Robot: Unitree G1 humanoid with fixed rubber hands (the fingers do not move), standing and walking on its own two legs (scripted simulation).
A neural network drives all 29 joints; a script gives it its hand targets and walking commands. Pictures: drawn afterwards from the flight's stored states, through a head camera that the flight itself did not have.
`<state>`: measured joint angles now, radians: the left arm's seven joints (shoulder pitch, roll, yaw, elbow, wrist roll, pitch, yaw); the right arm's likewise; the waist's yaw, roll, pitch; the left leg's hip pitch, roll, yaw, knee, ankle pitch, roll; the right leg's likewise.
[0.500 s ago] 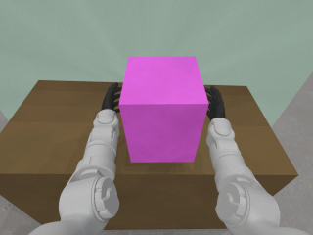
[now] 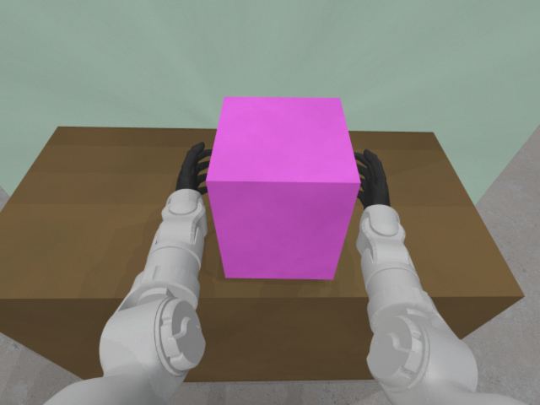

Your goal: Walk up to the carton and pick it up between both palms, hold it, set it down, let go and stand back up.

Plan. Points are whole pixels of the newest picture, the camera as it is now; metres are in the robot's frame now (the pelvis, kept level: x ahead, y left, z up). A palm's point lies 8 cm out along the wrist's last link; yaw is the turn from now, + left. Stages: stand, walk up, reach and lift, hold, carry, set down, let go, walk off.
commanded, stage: set down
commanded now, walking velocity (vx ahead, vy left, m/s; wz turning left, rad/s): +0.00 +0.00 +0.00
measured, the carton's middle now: (280, 191) +0.47 +0.00 +0.04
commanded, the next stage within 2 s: none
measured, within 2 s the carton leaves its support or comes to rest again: rests again in 0.12 s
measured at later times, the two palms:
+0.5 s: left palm (192, 197) +0.42 +0.15 +0.07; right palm (372, 211) +0.40 -0.14 +0.07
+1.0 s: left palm (192, 200) +0.42 +0.15 +0.07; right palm (372, 213) +0.40 -0.14 +0.07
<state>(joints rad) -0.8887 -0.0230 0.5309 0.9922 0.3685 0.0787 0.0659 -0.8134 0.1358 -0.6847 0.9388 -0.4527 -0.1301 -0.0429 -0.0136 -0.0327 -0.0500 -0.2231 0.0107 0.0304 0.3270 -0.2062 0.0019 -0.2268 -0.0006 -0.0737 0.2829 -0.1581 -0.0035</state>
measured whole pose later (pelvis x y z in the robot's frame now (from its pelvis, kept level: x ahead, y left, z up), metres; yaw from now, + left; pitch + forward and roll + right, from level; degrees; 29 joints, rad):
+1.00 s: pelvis +0.00 +0.00 +0.00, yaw +0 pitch +8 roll +0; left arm -0.87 -0.07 0.62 0.97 0.44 -0.04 0.03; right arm -0.78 0.18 -0.75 0.86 -0.54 -0.18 -0.01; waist -0.01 -0.03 -0.03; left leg -0.26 0.01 0.04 0.31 -0.19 0.01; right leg -0.27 0.00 -0.07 0.27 -0.14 0.00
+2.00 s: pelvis -0.01 +0.00 +0.00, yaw -1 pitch +9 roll +0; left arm -0.89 -0.04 0.64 0.98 0.47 -0.07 0.02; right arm -0.80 0.16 -0.73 0.87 -0.53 -0.15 0.02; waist -0.01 -0.05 -0.02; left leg -0.28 0.01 0.05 0.31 -0.18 0.01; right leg -0.30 0.00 -0.06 0.28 -0.14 0.00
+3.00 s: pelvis -0.05 -0.02 -0.02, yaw +0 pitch +21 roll +0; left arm -1.33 0.36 -0.14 1.54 -0.36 -0.06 0.06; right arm -1.20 -0.22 -0.08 1.30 0.25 0.04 -0.10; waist -0.08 -0.04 -0.26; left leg -0.69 0.04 0.01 0.49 -0.17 -0.02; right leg -0.70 0.01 -0.10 0.47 -0.14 -0.05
